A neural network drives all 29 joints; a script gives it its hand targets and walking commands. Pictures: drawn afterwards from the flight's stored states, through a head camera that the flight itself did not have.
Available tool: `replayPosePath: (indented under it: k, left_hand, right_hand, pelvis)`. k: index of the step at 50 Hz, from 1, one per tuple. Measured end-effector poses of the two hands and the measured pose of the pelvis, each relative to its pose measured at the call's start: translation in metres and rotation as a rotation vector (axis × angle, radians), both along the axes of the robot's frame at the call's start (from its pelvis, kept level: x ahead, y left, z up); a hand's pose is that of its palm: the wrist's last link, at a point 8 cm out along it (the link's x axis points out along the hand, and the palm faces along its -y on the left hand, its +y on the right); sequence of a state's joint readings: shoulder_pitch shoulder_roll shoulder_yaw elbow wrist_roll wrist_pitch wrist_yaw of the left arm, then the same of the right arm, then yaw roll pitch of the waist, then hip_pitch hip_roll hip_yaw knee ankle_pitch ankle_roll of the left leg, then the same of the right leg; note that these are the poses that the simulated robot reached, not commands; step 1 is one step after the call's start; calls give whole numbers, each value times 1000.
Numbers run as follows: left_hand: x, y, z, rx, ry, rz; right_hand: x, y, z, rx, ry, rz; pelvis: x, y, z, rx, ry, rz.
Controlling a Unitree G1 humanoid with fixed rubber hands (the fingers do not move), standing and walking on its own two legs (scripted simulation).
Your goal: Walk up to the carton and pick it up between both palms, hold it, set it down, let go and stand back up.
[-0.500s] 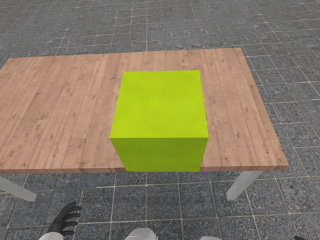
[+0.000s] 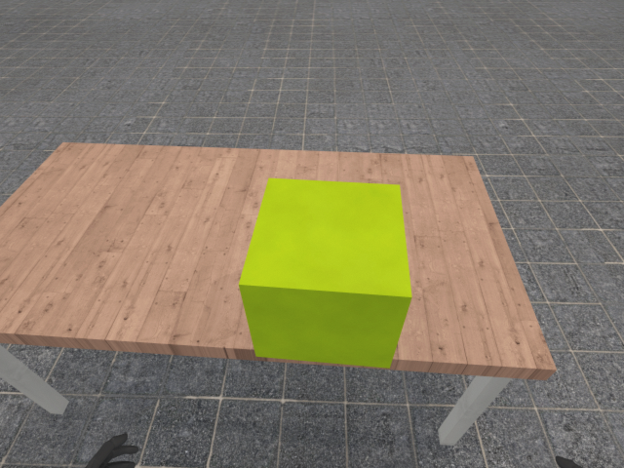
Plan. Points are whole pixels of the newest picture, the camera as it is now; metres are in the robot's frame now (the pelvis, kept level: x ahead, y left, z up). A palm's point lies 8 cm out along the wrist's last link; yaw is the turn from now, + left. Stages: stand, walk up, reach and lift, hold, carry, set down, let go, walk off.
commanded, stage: walk up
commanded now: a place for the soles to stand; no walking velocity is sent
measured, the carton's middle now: (327, 270) +0.48 +0.02 -0.08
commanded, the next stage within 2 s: reach and lift in 0.56 s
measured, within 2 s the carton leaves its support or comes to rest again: neither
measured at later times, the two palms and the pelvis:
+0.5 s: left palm out of the picture +0.09 +0.31 -0.10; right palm out of the picture +0.09 -0.30 -0.10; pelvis +0.01 +0.01 +0.00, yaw +2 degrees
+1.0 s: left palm (133, 433) +0.19 +0.28 -0.09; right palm out of the picture +0.12 -0.28 -0.08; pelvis +0.01 +0.00 -0.01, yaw -4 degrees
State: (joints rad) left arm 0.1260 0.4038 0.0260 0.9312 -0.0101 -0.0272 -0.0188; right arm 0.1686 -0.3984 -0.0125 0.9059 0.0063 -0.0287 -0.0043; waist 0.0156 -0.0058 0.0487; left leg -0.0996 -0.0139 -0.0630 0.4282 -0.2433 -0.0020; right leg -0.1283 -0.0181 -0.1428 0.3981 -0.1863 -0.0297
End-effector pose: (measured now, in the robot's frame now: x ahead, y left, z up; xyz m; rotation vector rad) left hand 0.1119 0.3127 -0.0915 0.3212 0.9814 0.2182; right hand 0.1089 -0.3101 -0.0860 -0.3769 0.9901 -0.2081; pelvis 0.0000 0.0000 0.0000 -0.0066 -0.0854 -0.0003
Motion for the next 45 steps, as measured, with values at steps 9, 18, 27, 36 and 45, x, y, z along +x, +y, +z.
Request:
replayPosePath:
  k: [9, 18, 27, 36, 45]
  left_hand:
    - [-5, -3, -3, -9, 33, 22]
    - [-13, -3, -10, -16, 73, 49]
    - [-19, 1, -12, -15, 92, 77]
    - [58, -8, -5, 20, 67, 20]
    - [93, -40, 7, -20, -23, -30]
  right_hand:
    - [-26, 5, -14, 19, 98, -31]
    - [-33, 7, -18, 14, 152, -44]
    - [-12, 11, -16, 8, 136, -22]
    - [58, 23, -9, 72, -143, 9]
    - [32, 24, 0, 71, -196, -1]
  pelvis:
    - [1, 2, 2, 2, 7, 14]
    - [3, 4, 2, 2, 14, 26]
    - [8, 6, 2, 0, 18, 38]
    - [-3, 4, -17, -15, 15, -24]
    - [5, 2, -16, -22, -48, -55]
